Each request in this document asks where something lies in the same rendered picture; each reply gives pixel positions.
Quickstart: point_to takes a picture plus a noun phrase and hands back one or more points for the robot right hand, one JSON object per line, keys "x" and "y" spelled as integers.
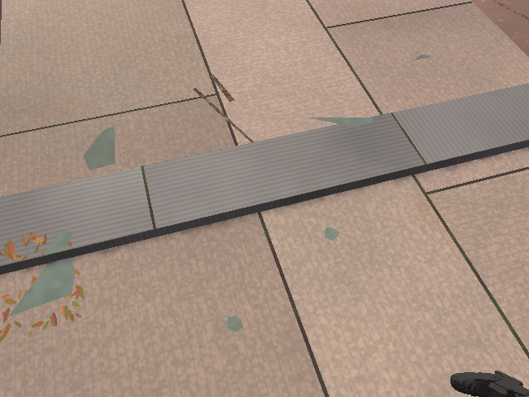
{"x": 488, "y": 385}

